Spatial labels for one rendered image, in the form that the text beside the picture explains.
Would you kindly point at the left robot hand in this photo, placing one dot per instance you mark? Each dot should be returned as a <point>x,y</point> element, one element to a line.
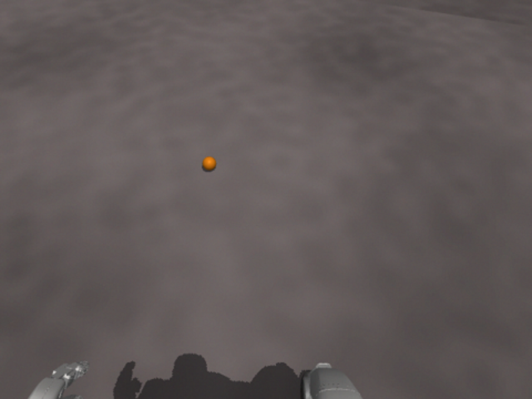
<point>53,387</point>

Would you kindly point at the ball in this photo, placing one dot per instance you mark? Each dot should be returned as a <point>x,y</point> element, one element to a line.
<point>209,163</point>

